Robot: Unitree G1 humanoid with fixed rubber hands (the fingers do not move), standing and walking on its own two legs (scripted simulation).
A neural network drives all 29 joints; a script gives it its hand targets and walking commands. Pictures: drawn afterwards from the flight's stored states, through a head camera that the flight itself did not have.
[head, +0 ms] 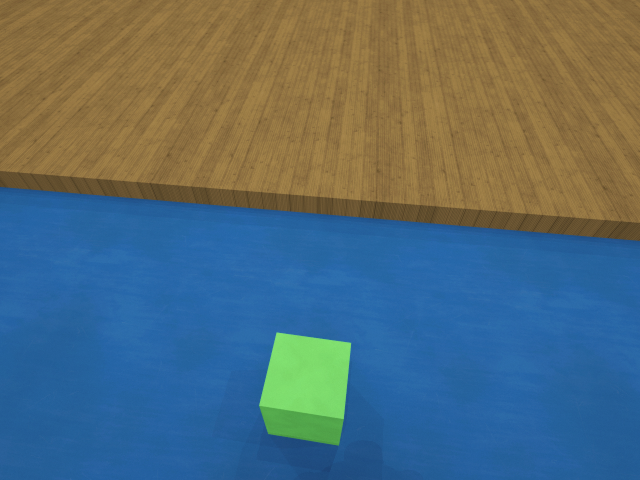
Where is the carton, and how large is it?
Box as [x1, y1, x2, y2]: [259, 333, 350, 445]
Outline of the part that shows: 276,333 259,404 268,433 338,445 343,420 350,343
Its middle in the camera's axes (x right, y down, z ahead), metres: -0.03 +0.44 +1.11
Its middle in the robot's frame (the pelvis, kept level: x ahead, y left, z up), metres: +0.46 +0.03 -0.65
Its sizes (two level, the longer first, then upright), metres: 0.210 0.200 0.250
